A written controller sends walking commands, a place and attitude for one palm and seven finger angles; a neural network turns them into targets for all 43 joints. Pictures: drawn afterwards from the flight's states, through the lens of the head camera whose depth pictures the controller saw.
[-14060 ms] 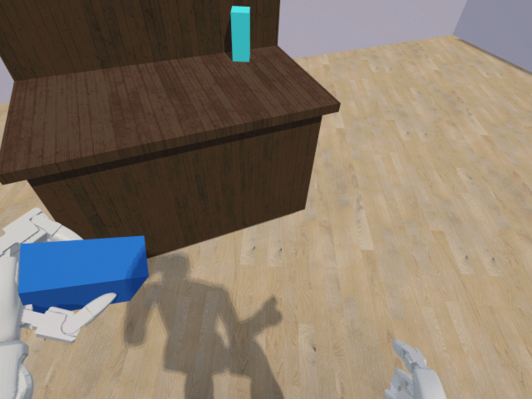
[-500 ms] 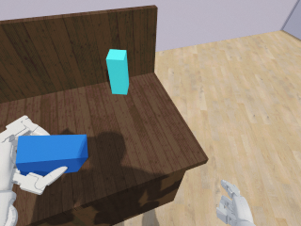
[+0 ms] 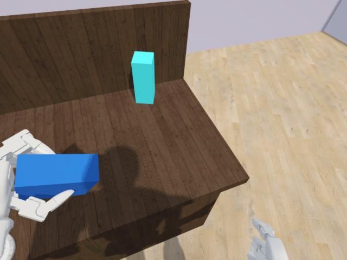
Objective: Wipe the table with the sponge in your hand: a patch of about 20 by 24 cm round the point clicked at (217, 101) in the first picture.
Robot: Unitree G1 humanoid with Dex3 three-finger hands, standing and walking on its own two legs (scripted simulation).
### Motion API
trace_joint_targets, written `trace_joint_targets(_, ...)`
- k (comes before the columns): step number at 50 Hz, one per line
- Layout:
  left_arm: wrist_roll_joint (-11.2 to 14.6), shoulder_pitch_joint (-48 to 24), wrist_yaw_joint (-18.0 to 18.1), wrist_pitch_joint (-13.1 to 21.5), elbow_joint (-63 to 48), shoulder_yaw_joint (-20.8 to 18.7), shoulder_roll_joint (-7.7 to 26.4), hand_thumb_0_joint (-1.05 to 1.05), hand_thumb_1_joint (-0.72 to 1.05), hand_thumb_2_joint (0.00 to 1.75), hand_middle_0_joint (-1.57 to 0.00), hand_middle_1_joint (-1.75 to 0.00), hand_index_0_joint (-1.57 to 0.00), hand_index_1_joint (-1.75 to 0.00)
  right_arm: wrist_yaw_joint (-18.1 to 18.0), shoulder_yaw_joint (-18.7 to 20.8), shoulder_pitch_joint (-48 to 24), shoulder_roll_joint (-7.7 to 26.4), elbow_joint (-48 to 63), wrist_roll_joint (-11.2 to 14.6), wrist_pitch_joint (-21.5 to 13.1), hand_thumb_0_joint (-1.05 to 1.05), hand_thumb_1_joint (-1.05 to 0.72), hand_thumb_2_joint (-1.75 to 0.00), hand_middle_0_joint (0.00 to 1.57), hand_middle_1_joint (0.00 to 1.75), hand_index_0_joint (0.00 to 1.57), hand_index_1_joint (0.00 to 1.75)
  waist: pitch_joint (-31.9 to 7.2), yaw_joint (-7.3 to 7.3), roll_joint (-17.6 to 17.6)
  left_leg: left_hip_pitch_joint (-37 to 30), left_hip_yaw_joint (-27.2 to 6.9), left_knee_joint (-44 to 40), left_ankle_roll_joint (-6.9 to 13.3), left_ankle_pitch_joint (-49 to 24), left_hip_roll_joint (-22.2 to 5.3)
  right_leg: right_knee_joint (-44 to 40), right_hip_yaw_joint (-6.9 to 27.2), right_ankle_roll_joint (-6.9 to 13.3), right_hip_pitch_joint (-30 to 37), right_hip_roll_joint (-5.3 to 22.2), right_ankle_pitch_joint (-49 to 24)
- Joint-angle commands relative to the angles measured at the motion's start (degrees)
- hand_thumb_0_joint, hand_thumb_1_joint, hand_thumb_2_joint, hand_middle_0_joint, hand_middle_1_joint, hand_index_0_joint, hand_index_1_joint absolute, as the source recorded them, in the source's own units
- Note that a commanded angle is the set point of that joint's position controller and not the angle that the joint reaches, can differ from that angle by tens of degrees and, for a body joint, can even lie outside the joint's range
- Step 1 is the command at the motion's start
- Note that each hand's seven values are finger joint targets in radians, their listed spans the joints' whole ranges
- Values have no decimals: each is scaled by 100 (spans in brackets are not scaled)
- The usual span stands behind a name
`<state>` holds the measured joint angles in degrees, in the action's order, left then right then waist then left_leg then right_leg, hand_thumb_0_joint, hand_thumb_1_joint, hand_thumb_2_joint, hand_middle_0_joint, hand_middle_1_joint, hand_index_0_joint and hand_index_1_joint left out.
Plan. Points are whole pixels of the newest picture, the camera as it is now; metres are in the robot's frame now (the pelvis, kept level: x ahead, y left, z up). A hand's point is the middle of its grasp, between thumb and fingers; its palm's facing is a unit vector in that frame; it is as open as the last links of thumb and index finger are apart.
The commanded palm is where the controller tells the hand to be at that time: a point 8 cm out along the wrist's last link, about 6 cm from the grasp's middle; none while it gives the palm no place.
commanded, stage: look again from close up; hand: left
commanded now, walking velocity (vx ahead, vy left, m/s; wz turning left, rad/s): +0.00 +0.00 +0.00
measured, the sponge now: (68, 177) +0.23 +0.21 +0.13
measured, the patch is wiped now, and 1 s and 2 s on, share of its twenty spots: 0.00 0.00 0.00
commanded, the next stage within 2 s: come to a stop and stand still in 0.32 s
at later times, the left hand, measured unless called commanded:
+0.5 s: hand (37, 169) +0.23 +0.26 +0.14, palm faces +0.33 -0.82 -0.47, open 9.3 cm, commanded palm +0.16 +0.28 +0.17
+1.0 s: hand (23, 173) +0.21 +0.27 +0.16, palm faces +0.43 -0.83 -0.34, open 9.3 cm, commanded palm +0.16 +0.29 +0.17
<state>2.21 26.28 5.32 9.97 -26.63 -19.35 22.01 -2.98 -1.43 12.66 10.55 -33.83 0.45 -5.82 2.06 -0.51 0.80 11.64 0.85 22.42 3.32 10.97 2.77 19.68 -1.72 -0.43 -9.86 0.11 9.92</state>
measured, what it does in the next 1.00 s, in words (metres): stands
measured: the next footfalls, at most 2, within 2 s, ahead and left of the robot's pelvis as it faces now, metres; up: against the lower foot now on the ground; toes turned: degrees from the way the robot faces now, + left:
none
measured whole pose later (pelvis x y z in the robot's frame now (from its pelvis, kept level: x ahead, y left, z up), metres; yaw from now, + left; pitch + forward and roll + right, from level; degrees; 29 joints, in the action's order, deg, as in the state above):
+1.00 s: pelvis +0.00 +0.00 -0.01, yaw +0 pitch +0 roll -1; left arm 3.1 21.5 5.5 14.7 -25.8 -22.2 20.7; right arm -1.7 -1.2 12.3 11.5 -34.6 0.4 -9.8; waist 3.6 -3.1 1.8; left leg 13.5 0.8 27.0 3.8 13.2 2.8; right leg 23.7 -1.9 -0.8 -11.4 0.3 12.0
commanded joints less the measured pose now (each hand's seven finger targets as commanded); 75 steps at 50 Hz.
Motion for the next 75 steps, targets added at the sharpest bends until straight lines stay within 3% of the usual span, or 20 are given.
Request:
trace_joint_targets(1,83,-342,137,434,-1227,-666,838,0,10,130,-120,-160,-120,-160,-36,341,-505,832,920,42,-345,0,-90,-90,20,30,20,30,-840,-2,-526,167,-796,-543,-407,-492,-864,-43,319,206,584,323,-641)
trace_joint_targets(3,104,-287,131,454,-1266,-666,840,0,10,130,-120,-160,-120,-160,-40,327,-533,826,903,41,-361,0,-90,-90,20,30,20,30,-905,-4,-511,62,-792,-507,-414,-686,-849,-31,282,195,567,314,-719)
trace_joint_targets(4,-939,-6494,124,1089,-2694,-3993,5527,0,10,130,-120,-160,-120,-160,49,258,233,1056,881,-297,-631,0,-90,-90,20,30,20,30,116,-25,-11,1084,-371,306,-104,-690,-889,-53,386,31,-431,377,-230)
trace_joint_targets(5,-268,-3002,-119,852,813,-1679,1891,0,10,130,-120,-160,-120,-160,61,31,-391,287,557,-82,-598,0,-90,-90,20,30,20,30,-1054,-36,71,-21,-548,25,-96,-944,-645,41,326,254,-510,526,213)
trace_joint_targets(6,-53,-1457,-105,836,462,-1406,1578,0,10,130,-120,-160,-120,-160,33,330,-392,659,771,-67,-671,0,-90,-90,20,30,20,30,-696,-307,-72,-7,-483,62,-232,-711,-643,-255,892,303,-131,418,-322)
trace_joint_targets(7,121,-916,-126,709,666,-729,583,0,10,130,-120,-160,-120,-160,123,402,-395,751,798,67,-705,0,-90,-90,20,30,20,30,-1189,-139,-805,-327,-361,47,-267,-698,-581,76,819,395,187,451,-475)
trace_joint_targets(9,141,-996,-159,873,-557,-644,875,0,10,130,-120,-160,-120,-160,232,424,-363,891,844,44,-724,0,-90,-90,20,30,20,30,-1258,-148,-970,-24,-533,-73,-201,-575,-662,260,712,263,386,444,-464)
trace_joint_targets(13,121,-351,-80,918,-1168,-314,640,0,10,130,-120,-160,-120,-160,345,336,-569,819,919,66,-787,0,-90,-90,20,30,20,30,-935,-178,-131,385,-608,-248,-158,-110,-686,242,515,157,429,330,-249)
trace_joint_targets(16,112,-548,33,967,-1145,-930,1182,0,10,130,-120,-160,-120,-160,219,346,-588,831,929,37,-786,0,-90,-90,20,30,20,30,-752,-168,274,446,-658,-209,-204,-52,-638,144,568,147,307,330,-193)
trace_joint_targets(23,204,-1142,50,1049,-1388,-1081,1274,0,10,130,-120,-160,-120,-160,32,277,-609,751,905,25,-741,0,-90,-90,20,30,20,30,-997,-111,-946,96,-687,-105,-225,-917,-699,339,469,172,426,350,-850)
trace_joint_targets(24,-860,-6518,31,1603,-2911,-4159,5705,0,10,130,-120,-160,-120,-160,160,223,502,939,599,-430,-954,0,-90,-90,20,30,20,30,-303,-187,-718,643,-350,542,-138,-1286,-724,78,742,113,-672,249,-633)
trace_joint_targets(25,-207,-3074,-241,1246,535,-1601,1742,0,10,130,-120,-160,-120,-160,198,98,-328,295,486,-179,-912,0,-90,-90,20,30,20,30,-1246,-76,-703,-161,-602,139,-204,-1659,-518,365,621,438,-312,422,-804)
trace_joint_targets(26,6,-1750,-200,1201,-346,-1154,1373,0,10,130,-120,-160,-120,-160,186,352,-310,751,854,-69,-939,0,-90,-90,20,30,20,30,-1180,-263,-1225,-404,-468,390,-273,-2042,-641,259,950,316,158,402,-1416)
trace_joint_targets(27,107,-1204,-182,1000,-52,-404,311,0,10,130,-120,-160,-120,-160,301,398,-288,714,808,42,-978,0,-90,-90,20,30,20,30,-1554,-101,-1806,-808,-367,424,-396,-2604,-629,619,727,390,284,302,-1406)
trace_joint_targets(31,100,-407,-136,949,-1315,-221,483,0,10,130,-120,-160,-120,-160,515,478,-299,871,937,16,-863,0,-90,-90,20,30,20,30,-1365,-159,-939,-182,-619,116,-318,-2505,-984,814,404,205,430,236,-811)
trace_joint_targets(36,235,-269,54,827,-905,-1264,1199,0,10,130,-120,-160,-120,-160,236,424,-569,812,1029,53,-605,0,-90,-90,20,30,20,30,-1043,-135,755,271,-704,-111,-432,-1374,-827,544,325,115,498,278,-839)
trace_joint_targets(44,191,-1281,29,1014,-1559,-851,1097,0,10,130,-120,-160,-120,-160,22,275,-619,749,1019,39,-710,0,-90,-90,20,30,20,30,-1049,-97,-1141,200,-693,-271,-296,-435,-771,474,337,158,495,324,-453)
trace_joint_targets(51,80,-848,116,871,-939,-469,658,0,10,130,-120,-160,-120,-160,128,359,-487,875,800,21,-777,0,-90,-90,20,30,20,30,-808,-98,-275,170,-690,-234,-346,-384,-671,120,550,170,319,315,-550)
trace_joint_targets(64,99,-853,95,899,-1498,-670,887,0,10,130,-120,-160,-120,-160,56,315,-652,814,1008,8,-684,0,-90,-90,20,30,20,30,-959,-89,-681,235,-643,-334,-251,-218,-611,53,468,156,625,244,-670)
trace_joint_targets(75,144,-462,94,701,-963,-722,824,0,10,130,-120,-160,-120,-160,17,343,-564,862,889,13,-580,0,-90,-90,20,30,20,30,-856,-77,-271,25,-616,-305,-364,-814,-684,-45,436,126,446,267,-962)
